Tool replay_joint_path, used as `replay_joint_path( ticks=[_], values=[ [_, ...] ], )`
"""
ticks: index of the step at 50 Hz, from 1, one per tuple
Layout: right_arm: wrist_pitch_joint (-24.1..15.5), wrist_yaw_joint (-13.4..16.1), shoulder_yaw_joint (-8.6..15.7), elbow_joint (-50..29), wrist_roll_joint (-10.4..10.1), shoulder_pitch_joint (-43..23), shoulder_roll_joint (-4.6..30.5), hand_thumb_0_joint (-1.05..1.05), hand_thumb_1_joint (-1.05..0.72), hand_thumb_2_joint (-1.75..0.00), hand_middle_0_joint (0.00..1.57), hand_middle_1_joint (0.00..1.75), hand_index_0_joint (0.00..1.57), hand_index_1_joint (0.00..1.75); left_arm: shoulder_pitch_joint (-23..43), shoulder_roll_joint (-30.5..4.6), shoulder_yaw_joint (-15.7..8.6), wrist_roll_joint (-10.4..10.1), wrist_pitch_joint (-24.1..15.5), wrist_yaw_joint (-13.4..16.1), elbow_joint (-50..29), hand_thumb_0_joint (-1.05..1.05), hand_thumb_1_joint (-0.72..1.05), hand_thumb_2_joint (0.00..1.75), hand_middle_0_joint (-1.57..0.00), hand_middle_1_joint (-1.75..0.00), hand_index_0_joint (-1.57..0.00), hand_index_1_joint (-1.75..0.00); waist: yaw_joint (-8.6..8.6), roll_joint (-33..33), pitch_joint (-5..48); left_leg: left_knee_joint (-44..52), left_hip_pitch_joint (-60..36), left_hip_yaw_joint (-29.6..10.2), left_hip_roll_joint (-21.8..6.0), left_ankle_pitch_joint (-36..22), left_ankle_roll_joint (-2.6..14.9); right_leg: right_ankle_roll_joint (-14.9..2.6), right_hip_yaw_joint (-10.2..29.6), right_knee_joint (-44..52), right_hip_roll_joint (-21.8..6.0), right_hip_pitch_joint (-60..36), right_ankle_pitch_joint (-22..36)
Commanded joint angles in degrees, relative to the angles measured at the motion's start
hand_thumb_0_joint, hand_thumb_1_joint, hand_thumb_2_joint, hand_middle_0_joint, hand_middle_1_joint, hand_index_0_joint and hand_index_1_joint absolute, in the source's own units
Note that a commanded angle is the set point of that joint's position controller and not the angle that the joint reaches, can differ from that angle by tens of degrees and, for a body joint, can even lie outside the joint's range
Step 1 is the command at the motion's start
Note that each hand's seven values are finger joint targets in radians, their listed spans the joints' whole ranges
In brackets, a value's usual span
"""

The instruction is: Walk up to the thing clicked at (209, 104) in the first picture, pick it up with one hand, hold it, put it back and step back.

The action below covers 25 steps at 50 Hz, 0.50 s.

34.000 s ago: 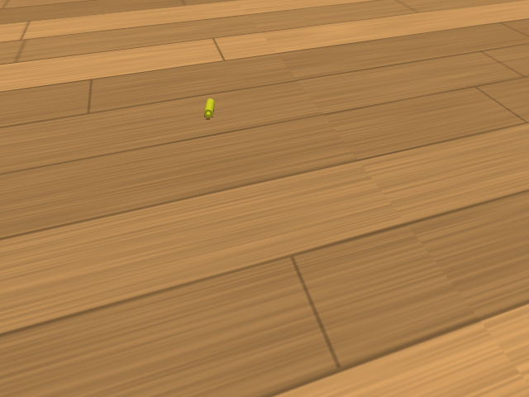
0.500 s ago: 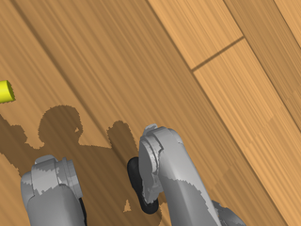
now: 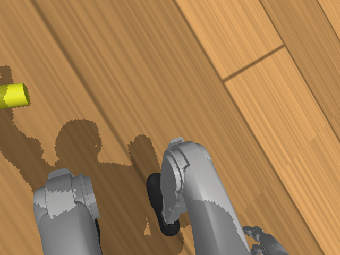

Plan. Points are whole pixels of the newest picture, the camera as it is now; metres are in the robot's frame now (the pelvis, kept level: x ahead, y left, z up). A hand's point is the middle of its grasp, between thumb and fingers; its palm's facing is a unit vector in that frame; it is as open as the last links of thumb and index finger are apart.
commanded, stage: withdraw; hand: left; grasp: from above
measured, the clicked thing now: out of the picture +0.53 +0.32 -0.31
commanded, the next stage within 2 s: home in 0.04 s
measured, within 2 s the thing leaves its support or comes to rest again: neither
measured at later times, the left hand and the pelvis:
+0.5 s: hand out of the picture +0.46 +0.33 -0.08, palm faces -0.36 -0.38 -0.85, open 10.3 cm; pelvis +0.01 +0.01 +0.05, yaw +2 degrees
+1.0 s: hand out of the picture +0.30 +0.25 +0.14, palm faces +0.01 -0.90 -0.44, open 7.4 cm; pelvis +0.03 +0.00 +0.24, yaw +8 degrees
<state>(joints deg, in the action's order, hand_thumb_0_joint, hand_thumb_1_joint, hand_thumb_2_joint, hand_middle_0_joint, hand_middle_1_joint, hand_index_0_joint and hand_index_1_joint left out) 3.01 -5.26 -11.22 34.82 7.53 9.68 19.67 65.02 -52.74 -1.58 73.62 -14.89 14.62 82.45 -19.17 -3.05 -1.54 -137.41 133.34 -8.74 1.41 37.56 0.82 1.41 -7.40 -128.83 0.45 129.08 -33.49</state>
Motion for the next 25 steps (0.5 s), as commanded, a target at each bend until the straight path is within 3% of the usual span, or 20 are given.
replay_joint_path(
  ticks=[1, 3, 5, 7, 8, 9, 11, 14, 15, 17, 20, 22, 24, 25],
  values=[
    [-1.0, 0.3, 4.6, -0.5, 0.6, 11.4, 14.3, 0.0, -0.89, -0.9, 0.2, 0.3, 0.2, 0.3, 24.8, -17.9, -4.0, 0.3, 2.7, 6.3, -8.7, 0.0, -0.43, 0.93, -0.15, -0.92, -0.15, -0.92, -0.45, 31.8, 42.0, 17.2, -32.5, 3.7, -1.0, -5.3, -0.03, -4.29, -2.9, 9.4, 2.6, -17.5, 5.2],
    [-1.4, 0.3, 4.8, -0.4, 0.3, 12.4, 14.5, 0.0, -0.9, -0.9, 0.2, 0.3, 0.2, 0.3, 26.7, -19.0, -4.9, -0.4, 4.1, 6.1, -11.7, 0.0, -0.42, 0.91, -0.16, -0.91, -0.17, -0.9, -0.27, 32.1, 46.4, 16.2, -34.0, 4.3, -1.0, -8.3, 0.23, -3.93, -2.8, 9.4, 2.2, -18.9, 8.0],
    [-1.3, 0.1, 5.1, -0.6, -0.2, 12.9, 14.4, 0.0, -0.9, -0.9, 0.2, 0.3, 0.2, 0.3, 23.9, -19.8, -5.1, -0.9, 5.5, 5.1, -10.9, 0.0, -0.42, 0.91, -0.17, -0.9, -0.17, -0.9, 0.35, 31.2, 47.5, 16.0, -32.1, 4.7, -0.9, -9.5, 0.48, -3.93, -2.3, 9.4, 2.3, -21.0, 8.9],
    [-1.1, 0.0, 5.2, -0.2, -0.5, 13.8, 14.1, 0.0, -0.9, -0.9, 0.2, 0.3, 0.2, 0.3, 20.2, -18.0, -4.1, -2.2, 6.9, 3.0, -9.0, 0.0, -0.41, 0.9, -0.17, -0.9, -0.17, -0.9, 0.15, 28.4, 45.5, 16.0, -30.6, 4.7, -0.8, -10.8, 0.61, -3.85, -2.5, 10.1, 2.2, -21.7, 9.7],
    [-1.0, 0.0, 5.4, 0.0, -0.5, 14.1, 13.7, 0.0, -0.88, -0.89, 0.2, 0.3, 0.2, 0.3, 19.6, -16.8, -3.4, -2.9, 7.3, 1.6, -9.1, 0.0, -0.33, 0.91, -0.24, -0.82, -0.22, -0.82, -0.26, 27.1, 45.9, 15.7, -31.3, 4.6, -1.0, -11.7, 0.72, -3.76, -2.5, 10.3, 2.4, -22.2, 10.4],
    [-0.8, 0.1, 5.6, 0.2, -0.9, 14.4, 13.9, 0.0, -0.88, -0.89, 0.2, 0.3, 0.2, 0.3, 19.0, -16.5, -3.3, -3.8, 7.6, 0.3, -10.2, 0.0, -0.25, 0.93, -0.25, -0.74, -0.22, -0.74, 0.49, 26.8, 45.8, 16.0, -30.5, 4.7, -0.8, -11.9, 0.71, -3.79, -2.5, 10.7, 2.2, -22.2, 10.3],
    [-0.5, 0.0, 6.1, -0.2, -0.9, 15.8, 14.3, 0.0, -0.89, -0.9, 0.2, 0.3, 0.2, 0.3, 15.7, -15.6, -3.4, -5.8, 8.1, -2.8, -10.4, 0.0, -0.1, 0.91, -0.24, -0.62, -0.22, -0.64, 0.23, 24.9, 43.2, 16.1, -29.5, 4.5, -0.7, -12.7, 0.6, -4.0, -2.7, 11.7, 2.1, -23.2, 10.3],
    [0.3, 0.1, 7.5, -1.2, -1.3, 17.0, 15.0, 0.0, -0.89, -0.9, 0.2, 0.3, 0.2, 0.3, 10.7, -16.1, -5.2, -8.9, 8.0, -7.2, -15.8, 0.0, 0.08, 0.84, -0.22, -0.5, -0.2, -0.51, 3.04, 23.4, 43.9, 17.2, -30.6, 4.7, -0.5, -13.6, 0.22, -4.56, -2.5, 13.3, 1.8, -25.1, 9.7],
    [0.6, 0.0, 7.9, -2.2, -1.6, 17.1, 15.0, 0.0, -0.89, -0.9, 0.2, 0.3, 0.2, 0.3, 7.6, -14.8, -5.5, -10.5, 8.0, -8.7, -17.6, 0.0, 0.16, 0.83, -0.21, -0.47, -0.2, -0.48, 3.43, 24.4, 44.0, 18.1, -31.0, 4.5, -0.2, -14.1, -0.14, -4.82, -2.6, 13.7, 1.7, -25.6, 9.7],
    [1.1, 0.1, 9.1, -3.3, -2.2, 17.5, 14.4, 0.0, -0.89, -0.9, 0.2, 0.3, 0.2, 0.3, 2.9, -13.6, -7.2, -14.4, 8.0, -11.3, -26.7, 0.0, 0.31, 0.8, -0.2, -0.38, -0.19, -0.39, 6.19, 26.3, 50.3, 19.9, -36.9, 4.7, -0.2, -17.1, -0.56, -5.0, -2.0, 14.6, 1.5, -28.3, 11.5],
    [2.0, 0.4, 11.8, -5.4, -4.1, 16.5, 14.0, 0.0, -0.9, -0.9, 0.2, 0.3, 0.2, 0.3, -4.1, -13.8, -11.6, -22.5, 8.4, -14.2, -43.6, 0.0, 0.55, 0.82, -0.19, -0.31, -0.19, -0.31, 11.07, 29.4, 60.8, 24.5, -46.3, 4.6, -0.2, -20.1, -0.86, -5.31, -0.4, 16.2, 1.1, -31.0, 13.0],
    [2.3, 1.1, 12.9, -4.8, -5.3, 14.6, 13.1, 0.0, -0.9, -0.9, 0.2, 0.3, 0.2, 0.3, -7.6, -11.4, -13.7, -28.2, 9.8, -15.0, -50.6, 0.0, 0.71, 0.87, -0.19, -0.29, -0.19, -0.29, 11.71, 27.8, 58.9, 27.1, -48.7, 3.3, 0.0, -19.5, -0.5, -5.1, 0.4, 18.3, 0.9, -29.2, 12.4],
    [2.3, 1.8, 13.3, -4.9, -6.2, 12.8, 11.5, 0.0, -0.9, -0.9, 0.2, 0.3, 0.2, 0.3, -12.9, -6.1, -12.7, -32.5, 11.3, -14.9, -53.5, 0.0, 0.87, 0.9, -0.2, -0.3, -0.2, -0.3, 11.04, 24.1, 53.0, 30.4, -46.6, 1.9, 0.0, -14.3, 0.09, -4.86, 0.7, 20.6, 0.9, -27.3, 9.1],
    [2.2, 2.0, 13.6, -4.9, -6.6, 12.0, 10.4, 0.0, -0.9, -0.9, 0.2, 0.3, 0.2, 0.3, -13.6, -4.3, -12.0, -34.0, 11.7, -14.6, -56.4, 0.0, 0.9, 0.9, -0.2, -0.3, -0.2, -0.3, 11.0, 23.3, 53.2, 32.2, -47.5, 1.8, -0.6, -12.1, 0.44, -4.5, 1.0, 22.2, 1.0, -28.4, 8.0]
  ],
)
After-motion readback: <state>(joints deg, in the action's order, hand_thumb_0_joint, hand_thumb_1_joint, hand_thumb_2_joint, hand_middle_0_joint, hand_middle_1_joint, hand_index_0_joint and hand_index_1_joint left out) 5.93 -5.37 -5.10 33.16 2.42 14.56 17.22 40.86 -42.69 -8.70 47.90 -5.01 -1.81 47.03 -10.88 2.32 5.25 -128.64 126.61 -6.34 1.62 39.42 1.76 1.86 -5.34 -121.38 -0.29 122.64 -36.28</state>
